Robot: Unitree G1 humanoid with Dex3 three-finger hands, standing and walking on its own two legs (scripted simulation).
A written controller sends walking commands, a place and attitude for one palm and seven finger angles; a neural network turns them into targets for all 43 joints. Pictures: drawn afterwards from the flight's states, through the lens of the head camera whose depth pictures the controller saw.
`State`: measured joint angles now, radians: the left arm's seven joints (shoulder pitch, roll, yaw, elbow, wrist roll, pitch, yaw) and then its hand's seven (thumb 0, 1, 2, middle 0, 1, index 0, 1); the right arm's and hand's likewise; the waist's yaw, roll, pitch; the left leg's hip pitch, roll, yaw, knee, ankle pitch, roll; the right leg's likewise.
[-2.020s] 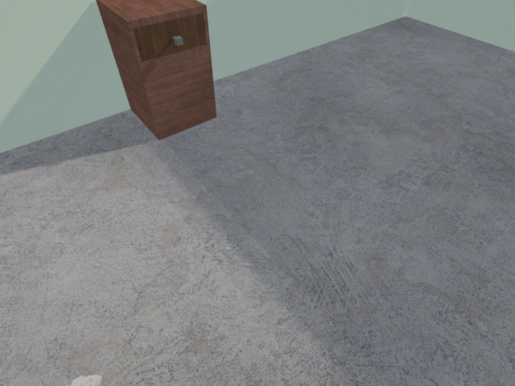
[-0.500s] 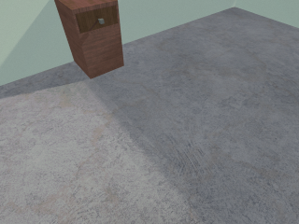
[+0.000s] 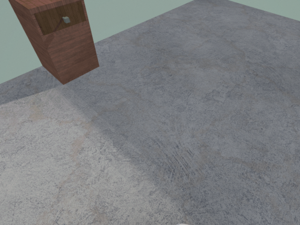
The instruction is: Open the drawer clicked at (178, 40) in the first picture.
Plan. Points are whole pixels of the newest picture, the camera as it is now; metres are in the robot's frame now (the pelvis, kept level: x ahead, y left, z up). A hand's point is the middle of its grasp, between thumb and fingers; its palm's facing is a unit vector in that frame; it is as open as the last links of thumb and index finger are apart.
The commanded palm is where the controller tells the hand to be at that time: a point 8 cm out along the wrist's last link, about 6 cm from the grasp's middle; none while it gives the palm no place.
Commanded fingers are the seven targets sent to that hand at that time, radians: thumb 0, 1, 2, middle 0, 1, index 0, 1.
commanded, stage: walk to a spot facing it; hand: left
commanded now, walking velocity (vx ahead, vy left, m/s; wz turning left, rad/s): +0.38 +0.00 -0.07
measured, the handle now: (65, 19) +1.57 +0.71 -0.17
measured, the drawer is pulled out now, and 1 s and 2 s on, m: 0.00 0.00 0.00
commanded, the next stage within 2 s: none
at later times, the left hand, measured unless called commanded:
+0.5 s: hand out of the picture +0.16 +0.17 -0.19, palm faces +0.09 -0.99 -0.09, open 7.4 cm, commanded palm none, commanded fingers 0.00 0.90 0.90 -0.20 -0.30 -0.20 -0.30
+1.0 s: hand (114, 113) +0.59 +0.17 -0.16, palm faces -0.11 -0.98 -0.19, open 7.4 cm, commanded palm none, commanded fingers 0.00 0.90 0.90 -0.20 -0.30 -0.20 -0.30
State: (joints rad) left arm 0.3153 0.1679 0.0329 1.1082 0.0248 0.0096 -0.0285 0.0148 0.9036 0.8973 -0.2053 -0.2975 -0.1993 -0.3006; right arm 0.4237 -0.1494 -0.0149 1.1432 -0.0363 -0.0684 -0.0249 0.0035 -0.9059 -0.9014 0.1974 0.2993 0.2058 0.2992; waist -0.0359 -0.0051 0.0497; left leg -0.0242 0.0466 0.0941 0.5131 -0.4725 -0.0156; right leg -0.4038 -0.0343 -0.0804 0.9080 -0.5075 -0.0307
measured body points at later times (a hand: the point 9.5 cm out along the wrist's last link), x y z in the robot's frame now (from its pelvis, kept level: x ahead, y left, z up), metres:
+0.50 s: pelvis +0.22 +0.02 -0.01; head +0.24 +0.05 +0.44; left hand +0.15 +0.22 -0.18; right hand +0.34 -0.21 -0.13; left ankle +0.31 +0.12 -0.73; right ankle +0.09 -0.11 -0.71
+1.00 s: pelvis +0.46 +0.00 +0.00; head +0.49 +0.00 +0.45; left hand +0.59 +0.23 -0.14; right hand +0.33 -0.19 -0.15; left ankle +0.32 +0.12 -0.72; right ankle +0.56 -0.11 -0.72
